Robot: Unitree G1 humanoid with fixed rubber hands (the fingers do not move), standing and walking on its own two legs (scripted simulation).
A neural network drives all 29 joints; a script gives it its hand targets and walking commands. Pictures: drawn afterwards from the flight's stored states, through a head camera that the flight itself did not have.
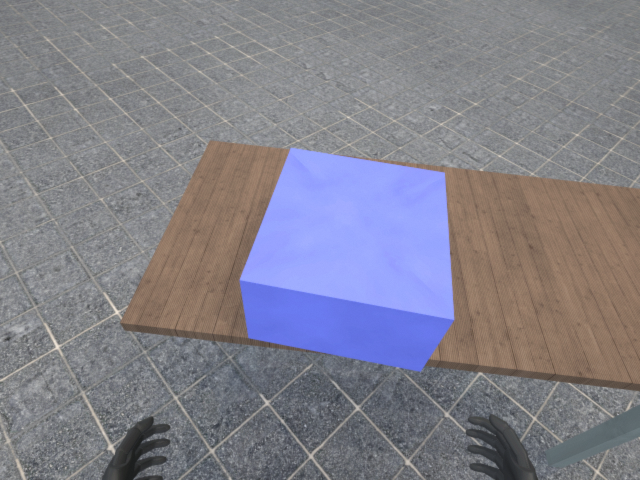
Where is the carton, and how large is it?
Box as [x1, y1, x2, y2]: [240, 148, 453, 371]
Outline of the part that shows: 291,148 240,277 240,286 248,337 420,371 453,320 444,173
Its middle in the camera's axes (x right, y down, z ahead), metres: +0.05 +0.01 +0.66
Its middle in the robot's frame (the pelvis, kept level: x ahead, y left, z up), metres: +0.49 -0.02 -0.04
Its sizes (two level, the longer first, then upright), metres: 0.305 0.282 0.163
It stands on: a table, 0.65 m high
